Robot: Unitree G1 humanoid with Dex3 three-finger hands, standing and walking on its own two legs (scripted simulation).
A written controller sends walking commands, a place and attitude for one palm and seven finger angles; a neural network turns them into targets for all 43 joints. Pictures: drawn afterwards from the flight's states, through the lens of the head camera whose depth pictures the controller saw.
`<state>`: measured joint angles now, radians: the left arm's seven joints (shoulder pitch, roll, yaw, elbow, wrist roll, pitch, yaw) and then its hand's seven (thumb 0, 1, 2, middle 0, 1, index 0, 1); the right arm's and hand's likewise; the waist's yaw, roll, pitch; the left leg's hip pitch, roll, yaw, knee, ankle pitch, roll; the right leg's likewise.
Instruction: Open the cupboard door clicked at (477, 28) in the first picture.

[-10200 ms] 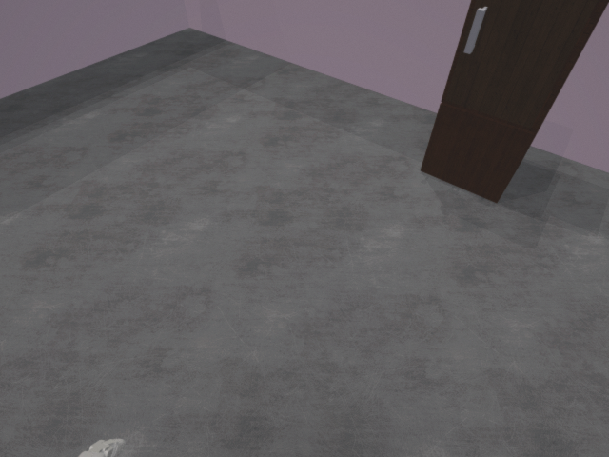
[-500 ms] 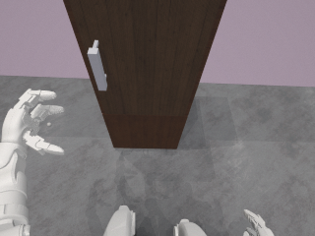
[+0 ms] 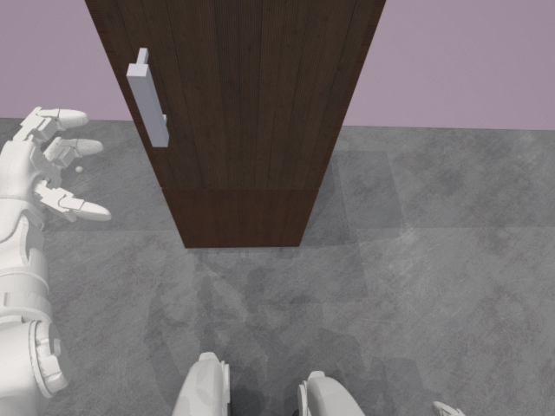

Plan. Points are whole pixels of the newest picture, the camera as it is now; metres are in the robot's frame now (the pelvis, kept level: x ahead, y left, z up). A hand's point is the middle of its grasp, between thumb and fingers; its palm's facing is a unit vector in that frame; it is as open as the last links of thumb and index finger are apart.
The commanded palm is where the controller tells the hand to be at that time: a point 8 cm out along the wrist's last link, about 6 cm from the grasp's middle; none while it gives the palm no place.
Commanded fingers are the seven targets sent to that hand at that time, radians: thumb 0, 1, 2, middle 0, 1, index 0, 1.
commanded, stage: move the hooked fingers beside the handle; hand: left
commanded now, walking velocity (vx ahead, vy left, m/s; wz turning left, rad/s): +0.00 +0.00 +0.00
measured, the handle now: (152, 100) +0.58 +0.20 +0.05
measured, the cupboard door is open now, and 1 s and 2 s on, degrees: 0 0 0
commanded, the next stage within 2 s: slide the fingers in behind the handle in 1.44 s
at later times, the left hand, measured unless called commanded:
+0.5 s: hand (93, 130) +0.50 +0.27 +0.07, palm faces +0.04 -1.00 -0.01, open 14.0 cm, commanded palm +0.49 +0.31 +0.06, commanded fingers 0.00 -0.50 0.30 -0.30 -1.20 -0.30 -1.20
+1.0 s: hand (94, 123) +0.52 +0.27 +0.06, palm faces +0.05 -1.00 +0.00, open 14.0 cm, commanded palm +0.51 +0.30 +0.06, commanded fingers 0.00 -0.50 0.30 -0.30 -1.20 -0.30 -1.20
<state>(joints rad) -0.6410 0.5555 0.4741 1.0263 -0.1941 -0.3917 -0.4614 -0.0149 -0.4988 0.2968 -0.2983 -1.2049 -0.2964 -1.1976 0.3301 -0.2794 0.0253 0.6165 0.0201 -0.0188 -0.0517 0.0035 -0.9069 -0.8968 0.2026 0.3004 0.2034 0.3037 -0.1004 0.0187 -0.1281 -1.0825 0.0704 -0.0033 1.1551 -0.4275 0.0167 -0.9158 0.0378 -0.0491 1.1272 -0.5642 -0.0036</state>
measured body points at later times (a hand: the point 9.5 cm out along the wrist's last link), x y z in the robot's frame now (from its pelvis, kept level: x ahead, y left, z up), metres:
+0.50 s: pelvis +0.00 +0.00 -0.01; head +0.14 +0.04 +0.41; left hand +0.49 +0.32 +0.07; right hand +0.01 -0.27 -0.11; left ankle +0.06 +0.11 -0.64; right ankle -0.01 -0.12 -0.64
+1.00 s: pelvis +0.00 +0.01 -0.02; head +0.16 +0.05 +0.40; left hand +0.51 +0.33 +0.06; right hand -0.01 -0.26 -0.12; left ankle +0.06 +0.11 -0.64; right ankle -0.01 -0.12 -0.64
